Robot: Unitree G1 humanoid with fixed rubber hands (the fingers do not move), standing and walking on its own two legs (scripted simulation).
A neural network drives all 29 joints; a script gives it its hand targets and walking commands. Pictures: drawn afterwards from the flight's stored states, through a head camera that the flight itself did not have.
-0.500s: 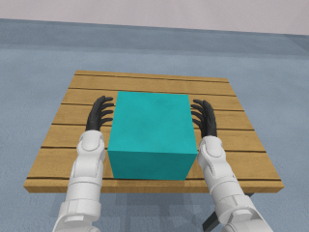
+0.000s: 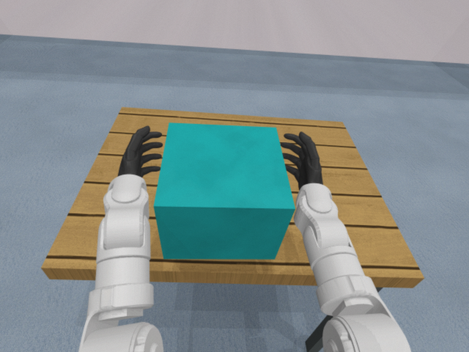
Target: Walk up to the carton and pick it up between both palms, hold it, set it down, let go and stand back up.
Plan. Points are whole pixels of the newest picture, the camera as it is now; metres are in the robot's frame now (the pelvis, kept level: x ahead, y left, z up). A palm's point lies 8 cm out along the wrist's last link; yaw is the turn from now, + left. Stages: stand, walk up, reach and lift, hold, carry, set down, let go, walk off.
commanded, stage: reach and lift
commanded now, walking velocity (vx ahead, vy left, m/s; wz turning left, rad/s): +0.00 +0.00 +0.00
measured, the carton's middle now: (221, 190) +0.38 -0.01 +0.09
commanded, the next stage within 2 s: hold in 0.64 s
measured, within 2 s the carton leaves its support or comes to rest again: neither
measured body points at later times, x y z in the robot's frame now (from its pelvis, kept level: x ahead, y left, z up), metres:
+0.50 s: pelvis +0.01 +0.00 +0.00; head -0.02 +0.04 +0.44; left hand +0.38 +0.15 +0.16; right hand +0.37 -0.15 +0.16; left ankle +0.01 +0.15 -0.75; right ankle +0.03 -0.14 -0.75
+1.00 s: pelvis +0.00 -0.01 +0.00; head -0.05 +0.03 +0.44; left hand +0.37 +0.16 +0.18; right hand +0.37 -0.14 +0.19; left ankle +0.01 +0.15 -0.75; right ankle +0.03 -0.14 -0.75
